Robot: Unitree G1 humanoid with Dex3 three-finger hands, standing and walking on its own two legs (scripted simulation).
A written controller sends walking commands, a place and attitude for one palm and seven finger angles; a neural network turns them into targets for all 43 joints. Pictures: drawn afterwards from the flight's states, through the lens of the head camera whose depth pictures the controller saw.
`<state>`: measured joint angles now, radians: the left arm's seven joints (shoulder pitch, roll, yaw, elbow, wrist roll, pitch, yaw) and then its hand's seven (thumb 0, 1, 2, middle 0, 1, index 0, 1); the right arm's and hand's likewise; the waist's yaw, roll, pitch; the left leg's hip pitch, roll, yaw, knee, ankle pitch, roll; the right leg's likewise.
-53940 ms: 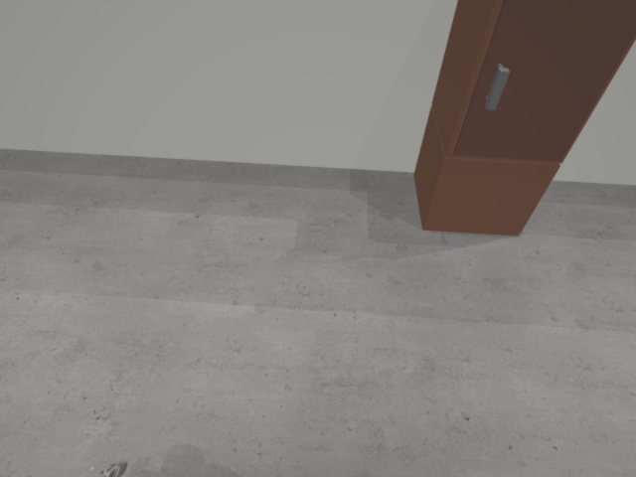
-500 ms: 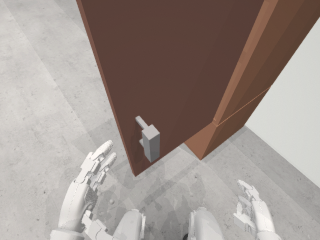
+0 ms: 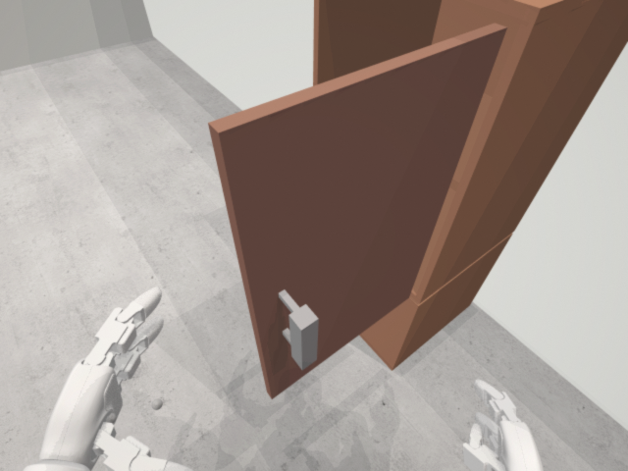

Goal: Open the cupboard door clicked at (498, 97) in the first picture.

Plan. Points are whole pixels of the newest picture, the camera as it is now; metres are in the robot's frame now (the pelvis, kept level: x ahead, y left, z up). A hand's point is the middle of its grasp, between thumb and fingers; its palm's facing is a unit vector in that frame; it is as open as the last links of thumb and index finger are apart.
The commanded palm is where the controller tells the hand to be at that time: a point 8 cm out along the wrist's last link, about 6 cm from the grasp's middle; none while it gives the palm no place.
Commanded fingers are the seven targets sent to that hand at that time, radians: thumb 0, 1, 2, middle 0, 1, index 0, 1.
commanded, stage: draw the hand back to the body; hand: left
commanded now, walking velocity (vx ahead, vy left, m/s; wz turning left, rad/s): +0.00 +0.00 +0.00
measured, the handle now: (295, 328) +0.32 +0.06 -0.01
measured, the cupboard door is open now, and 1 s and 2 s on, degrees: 90 90 90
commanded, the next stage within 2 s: step back with the hand held close in 1.00 s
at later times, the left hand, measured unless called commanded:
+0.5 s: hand (47, 311) +0.21 +0.25 +0.20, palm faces +0.39 -0.82 -0.41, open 10.5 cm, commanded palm +0.16 +0.29 +0.22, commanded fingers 0.00 0.73 0.82 -0.19 -0.30 -0.19 -0.30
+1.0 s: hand (20, 289) +0.21 +0.26 +0.22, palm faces +0.44 -0.80 -0.40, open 7.5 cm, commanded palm +0.16 +0.29 +0.24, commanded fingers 0.00 0.90 0.90 -0.20 -0.30 -0.20 -0.30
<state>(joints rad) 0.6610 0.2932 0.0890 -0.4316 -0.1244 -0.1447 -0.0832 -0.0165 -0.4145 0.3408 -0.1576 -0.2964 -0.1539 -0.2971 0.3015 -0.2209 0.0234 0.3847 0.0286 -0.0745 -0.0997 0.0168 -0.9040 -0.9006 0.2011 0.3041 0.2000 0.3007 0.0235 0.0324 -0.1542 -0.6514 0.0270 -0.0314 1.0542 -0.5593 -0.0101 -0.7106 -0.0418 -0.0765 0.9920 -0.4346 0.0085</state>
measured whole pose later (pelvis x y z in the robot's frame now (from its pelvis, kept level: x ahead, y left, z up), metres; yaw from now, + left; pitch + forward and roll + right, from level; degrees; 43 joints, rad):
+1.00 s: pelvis +0.02 +0.00 +0.07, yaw -2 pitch -6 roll -1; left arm 0.46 0.33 0.33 -0.40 -0.03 -0.07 0.11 0.01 0.88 0.90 -0.21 -0.30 -0.21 -0.30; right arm 0.21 -0.22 0.02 0.65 -0.01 -0.15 -0.09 0.02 -0.90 -0.90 0.20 0.30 0.20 0.30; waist 0.08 0.06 0.03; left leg -0.03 0.03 0.02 0.43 -0.30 -0.01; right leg -0.11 -0.02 -0.05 0.41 -0.19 0.01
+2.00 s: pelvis -0.09 +0.02 +0.05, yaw +0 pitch -1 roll -1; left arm 0.49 0.39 0.45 -0.52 0.00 -0.24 0.15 0.01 0.89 0.90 -0.21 -0.30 -0.21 -0.30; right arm 0.20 -0.22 0.01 0.60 -0.01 -0.10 -0.08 0.02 -0.90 -0.90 0.20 0.30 0.20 0.30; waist 0.01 -0.02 0.07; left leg -0.40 -0.01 0.01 0.66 -0.27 0.03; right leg -0.43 -0.02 0.03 0.54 -0.11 0.03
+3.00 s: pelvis -0.28 +0.01 +0.05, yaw -5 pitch -1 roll +1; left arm 0.47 0.41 0.46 -0.43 -0.03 -0.17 0.16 0.01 0.89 0.90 -0.21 -0.30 -0.21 -0.30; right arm 0.28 -0.21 0.00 0.70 -0.01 -0.14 -0.10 0.02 -0.91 -0.90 0.20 0.30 0.20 0.30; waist -0.05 -0.06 -0.03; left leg -0.35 0.00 0.07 0.59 -0.23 0.03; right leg -0.24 0.01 -0.01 0.78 -0.51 -0.01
